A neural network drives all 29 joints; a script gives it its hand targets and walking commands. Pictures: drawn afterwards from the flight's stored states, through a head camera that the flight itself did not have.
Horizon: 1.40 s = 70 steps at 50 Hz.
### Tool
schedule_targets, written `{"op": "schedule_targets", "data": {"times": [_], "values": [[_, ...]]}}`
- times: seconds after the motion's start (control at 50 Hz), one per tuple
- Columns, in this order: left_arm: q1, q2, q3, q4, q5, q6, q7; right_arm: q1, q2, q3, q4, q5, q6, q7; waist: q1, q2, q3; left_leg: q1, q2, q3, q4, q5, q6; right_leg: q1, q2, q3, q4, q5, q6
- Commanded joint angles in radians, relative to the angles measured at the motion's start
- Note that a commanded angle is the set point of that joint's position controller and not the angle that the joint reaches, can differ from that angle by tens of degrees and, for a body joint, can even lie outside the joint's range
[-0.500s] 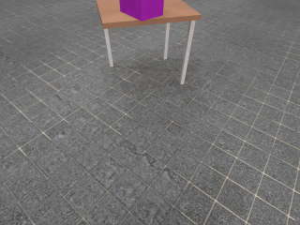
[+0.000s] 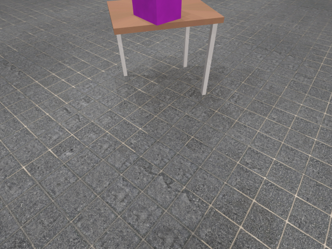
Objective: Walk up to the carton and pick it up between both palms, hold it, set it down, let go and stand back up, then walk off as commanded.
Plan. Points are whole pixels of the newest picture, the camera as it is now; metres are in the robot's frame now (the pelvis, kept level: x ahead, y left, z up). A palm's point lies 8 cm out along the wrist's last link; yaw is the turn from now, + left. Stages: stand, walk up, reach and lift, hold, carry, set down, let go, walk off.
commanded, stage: walk up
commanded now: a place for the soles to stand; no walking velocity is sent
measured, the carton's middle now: (156, 1) +1.67 +0.07 +0.06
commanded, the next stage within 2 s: none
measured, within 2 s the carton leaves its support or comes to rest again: neither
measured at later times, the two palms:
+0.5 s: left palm (48, 238) +0.20 +0.35 -0.15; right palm (248, 185) +0.34 -0.25 -0.12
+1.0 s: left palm (89, 129) +0.58 +0.32 -0.11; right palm (248, 155) +0.46 -0.29 -0.13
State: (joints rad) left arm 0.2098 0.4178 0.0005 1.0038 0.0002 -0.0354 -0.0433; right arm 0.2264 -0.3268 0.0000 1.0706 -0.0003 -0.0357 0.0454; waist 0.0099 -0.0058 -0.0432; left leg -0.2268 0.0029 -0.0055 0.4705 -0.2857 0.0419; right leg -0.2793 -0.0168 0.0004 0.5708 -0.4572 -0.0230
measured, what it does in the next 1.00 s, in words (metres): walks ahead: left foot, then right foot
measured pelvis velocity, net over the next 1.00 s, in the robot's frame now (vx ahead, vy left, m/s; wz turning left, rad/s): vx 0.47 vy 0.00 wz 0.09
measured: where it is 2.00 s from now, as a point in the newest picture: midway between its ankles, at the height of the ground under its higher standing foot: (166, 160)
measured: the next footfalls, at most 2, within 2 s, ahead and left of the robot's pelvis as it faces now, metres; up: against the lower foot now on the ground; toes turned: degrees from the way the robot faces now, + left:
left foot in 0.42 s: +0.33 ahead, +0.14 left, +0.00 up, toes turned +4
right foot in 0.94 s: +0.62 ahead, -0.09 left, +0.00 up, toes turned +3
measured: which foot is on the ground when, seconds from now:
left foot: down 0.00-0.04, up 0.06-0.40, down 0.42-0.96, up 0.98-1.00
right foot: down 0.00-0.48, up 0.50-0.92, down 0.94-1.00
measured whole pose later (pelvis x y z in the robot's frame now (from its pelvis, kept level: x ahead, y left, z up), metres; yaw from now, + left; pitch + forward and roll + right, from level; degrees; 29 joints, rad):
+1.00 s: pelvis +0.47 +0.00 -0.02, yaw +5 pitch -1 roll +2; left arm 0.07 0.42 0.00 0.93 0.00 -0.04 -0.08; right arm 0.42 -0.36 0.00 0.93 0.00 -0.09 0.01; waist -0.05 -0.02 0.10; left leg -0.05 -0.01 -0.02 0.67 -0.47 0.01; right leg -0.46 -0.04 -0.02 0.60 -0.11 -0.03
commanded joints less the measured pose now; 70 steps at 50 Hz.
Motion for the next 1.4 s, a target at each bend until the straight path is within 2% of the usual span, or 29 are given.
{"op": "schedule_targets", "data": {"times": [0.0,0.02,0.06,0.12,0.22,0.32,0.36,0.38,0.4,0.42,0.44,0.46,0.48,0.5,0.54,0.62,0.7,0.84,0.88,0.9,0.92,0.94,0.96,0.98,1.0,1.08,1.22,1.32,1.38], "values": [[0.221,0.310,0.143,-0.020,0.056,-0.068,0.025,-0.186,-0.158,-0.086,-0.201,-0.004,-0.026,-0.001,0.160,-0.285,-0.005,-0.591,-0.095,-0.020,0.382,-0.275,-0.011,0.605,-0.304,0.463,-0.426,-0.213,-0.095],[0.159,0.337,0.150,-0.043,0.050,-0.069,0.030,-0.183,-0.217,-0.098,-0.182,-0.019,-0.026,-0.011,0.145,-0.157,0.072,-0.664,-0.059,-0.102,0.452,-0.214,-0.024,0.537,-0.375,0.538,-0.434,-0.250,-0.134],[0.055,0.315,0.133,-0.078,0.040,-0.064,0.033,-0.125,-0.300,-0.111,-0.154,-0.024,-0.029,-0.003,0.074,-0.079,0.133,-0.577,0.021,-0.120,0.471,-0.124,-0.016,0.372,-0.328,0.440,-0.448,-0.325,-0.140],[0.038,0.263,0.122,-0.073,0.030,-0.071,0.027,-0.049,-0.284,-0.123,-0.138,-0.018,-0.031,0.019,0.023,-0.105,0.160,-0.493,0.052,-0.088,0.443,-0.012,-0.034,0.314,-0.232,0.204,-0.434,-0.108,-0.116],[0.065,0.266,0.120,-0.103,0.027,-0.068,0.012,-0.163,-0.253,-0.105,-0.202,-0.013,-0.026,0.037,0.053,-0.100,0.208,-0.453,0.050,-0.042,0.282,0.099,-0.049,0.264,-0.211,0.085,-0.435,0.051,-0.160],[0.020,0.273,0.113,-0.126,0.021,-0.060,0.006,-0.164,-0.241,-0.097,-0.231,-0.012,-0.036,0.042,0.015,-0.131,0.193,-0.264,0.058,0.048,0.097,0.162,-0.015,0.251,-0.206,-0.015,-0.332,0.359,-0.142],[-0.017,0.272,0.108,-0.144,0.011,-0.052,0.012,-0.002,-0.243,-0.111,-0.189,-0.020,-0.040,0.029,-0.053,-0.104,0.076,-0.044,0.021,0.079,0.047,0.198,0.010,0.265,-0.201,-0.050,-0.113,0.605,-0.123],[-0.023,0.257,0.099,-0.149,0.002,-0.043,0.015,0.173,-0.254,-0.123,-0.138,-0.026,-0.045,0.013,-0.124,-0.023,-0.061,0.170,-0.027,0.091,-0.022,0.250,0.033,0.265,-0.151,-0.086,0.139,0.689,-0.094],[0.044,0.222,0.082,-0.144,-0.004,-0.033,0.020,0.334,-0.308,-0.148,-0.109,-0.029,-0.048,-0.004,-0.176,0.097,-0.201,0.401,0.006,0.012,-0.025,0.224,0.043,0.150,-0.099,-0.084,0.401,0.516,-0.055],[0.128,0.157,0.066,-0.129,-0.009,-0.031,0.016,0.383,-0.369,-0.174,-0.113,-0.020,-0.051,-0.022,-0.153,0.275,-0.234,0.562,0.129,-0.221,-0.022,0.060,0.060,-0.074,-0.016,-0.051,0.550,0.058,-0.022],[0.152,0.192,0.074,-0.134,-0.024,-0.033,0.011,0.329,-0.442,-0.172,-0.144,-0.004,-0.053,-0.028,-0.131,0.330,-0.234,0.612,0.324,-0.781,-0.191,-0.116,0.182,-0.324,0.095,0.001,0.673,-0.111,-0.004],[0.107,0.272,0.082,-0.122,0.003,-0.028,0.023,0.211,-0.438,-0.167,-0.159,0.027,-0.053,-0.026,-0.088,0.193,-0.171,0.526,0.379,-0.880,-0.230,-0.189,0.264,-0.370,0.027,0.084,0.757,-0.051,-0.037],[0.047,0.296,0.081,-0.128,0.009,-0.031,0.021,0.150,-0.403,-0.160,-0.190,0.035,-0.057,-0.027,-0.067,0.074,-0.053,0.406,0.355,-0.749,-0.230,-0.119,0.258,-0.363,-0.018,0.104,0.742,0.013,-0.038],[0.001,0.254,0.080,-0.140,0.011,-0.038,0.012,0.161,-0.378,-0.152,-0.185,0.016,-0.068,-0.035,-0.057,-0.008,0.020,0.350,0.302,-0.566,-0.178,0.168,0.190,-0.345,-0.048,0.121,0.657,0.066,-0.038],[-0.028,0.191,0.076,-0.160,-0.003,-0.035,0.001,0.198,-0.311,-0.127,-0.155,0.012,-0.088,-0.044,-0.037,0.018,0.108,0.216,0.224,-0.355,-0.140,0.615,0.107,-0.288,-0.084,0.107,0.549,0.140,-0.017],[-0.066,0.169,0.083,-0.158,0.006,-0.009,-0.023,0.211,-0.298,-0.112,-0.185,0.024,-0.106,-0.042,-0.036,0.060,0.144,0.143,0.189,-0.270,-0.198,0.546,0.083,-0.280,-0.078,0.055,0.439,0.205,0.000],[-0.185,0.185,0.091,-0.180,0.019,0.008,-0.039,0.200,-0.340,-0.121,-0.209,0.011,-0.110,-0.044,-0.053,0.056,0.172,0.075,0.192,-0.293,-0.304,0.253,0.090,-0.305,-0.082,0.014,0.322,0.291,0.022],[-0.274,0.172,0.081,-0.212,0.017,-0.006,-0.048,0.219,-0.366,-0.127,-0.213,-0.004,-0.098,-0.056,-0.060,0.035,0.109,0.205,0.186,-0.199,-0.156,0.508,0.064,-0.178,-0.058,-0.015,0.030,0.324,-0.006],[-0.137,0.178,0.092,-0.172,0.012,-0.015,-0.034,0.221,-0.363,-0.124,-0.214,-0.003,-0.089,-0.061,0.006,0.016,-0.017,0.206,0.161,-0.144,0.071,0.663,0.039,0.059,-0.029,-0.021,-0.084,0.307,-0.043],[0.007,0.196,0.104,-0.137,0.013,-0.022,-0.021,0.208,-0.350,-0.119,-0.219,0.004,-0.082,-0.061,0.085,-0.033,-0.103,0.119,0.133,-0.096,0.269,0.639,0.028,0.281,-0.027,-0.018,-0.159,0.368,-0.073],[0.148,0.253,0.123,-0.117,0.026,-0.028,-0.006,0.225,-0.295,-0.095,-0.226,0.012,-0.080,-0.054,0.150,-0.118,-0.218,-0.036,0.087,-0.057,0.475,0.403,0.011,0.515,-0.131,0.079,-0.138,0.326,-0.111],[0.203,0.322,0.138,-0.118,0.026,-0.035,0.006,0.277,-0.220,-0.065,-0.245,0.019,-0.085,-0.051,0.125,-0.329,-0.303,-0.268,-0.022,-0.029,0.631,-0.148,-0.014,0.710,-0.356,0.410,-0.141,0.297,-0.167],[0.134,0.324,0.133,-0.119,0.007,-0.034,0.006,0.286,-0.284,-0.073,-0.223,0.012,-0.076,-0.059,0.086,-0.281,-0.247,-0.396,-0.044,-0.036,0.692,-0.266,0.007,0.657,-0.394,0.576,-0.231,0.162,-0.224],[0.058,0.303,0.134,-0.146,-0.001,-0.029,0.004,0.281,-0.330,-0.082,-0.200,0.001,-0.067,-0.060,0.051,-0.187,-0.151,-0.383,0.015,-0.053,0.737,-0.243,0.025,0.505,-0.390,0.538,-0.260,-0.046,-0.223],[0.034,0.285,0.131,-0.160,-0.002,-0.026,0.003,0.252,-0.333,-0.087,-0.190,0.000,-0.072,-0.052,0.039,-0.127,-0.034,-0.337,0.027,-0.053,0.712,-0.192,0.026,0.324,-0.345,0.462,-0.301,-0.094,-0.198],[0.003,0.216,0.113,-0.153,0.002,-0.044,-0.002,0.228,-0.257,-0.096,-0.183,-0.007,-0.059,-0.024,-0.004,-0.122,0.131,-0.276,0.046,-0.058,0.580,-0.053,0.005,0.098,-0.215,0.174,-0.312,0.190,-0.158],[0.029,0.235,0.124,-0.180,0.004,-0.054,-0.014,0.098,-0.277,-0.107,-0.213,-0.011,-0.049,-0.002,0.015,-0.113,0.198,-0.371,0.068,-0.019,0.435,0.105,-0.043,0.091,-0.202,0.135,-0.423,-0.030,-0.161],[0.084,0.235,0.121,-0.185,0.005,-0.048,-0.013,-0.012,-0.244,-0.085,-0.275,-0.012,-0.072,-0.001,0.044,-0.095,0.177,-0.328,0.076,0.025,0.139,0.128,-0.034,0.231,-0.201,0.064,-0.288,0.337,-0.184],[0.089,0.216,0.108,-0.196,0.000,-0.032,-0.002,0.058,-0.234,-0.086,-0.260,-0.011,-0.087,-0.019,0.026,-0.078,0.060,-0.169,0.027,0.072,-0.036,0.200,-0.008,0.327,-0.177,0.010,-0.085,0.625,-0.141]]}}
